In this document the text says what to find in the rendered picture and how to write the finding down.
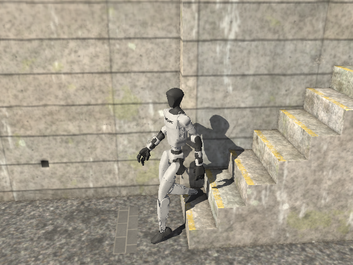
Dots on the stairs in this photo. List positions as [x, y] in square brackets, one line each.
[294, 186]

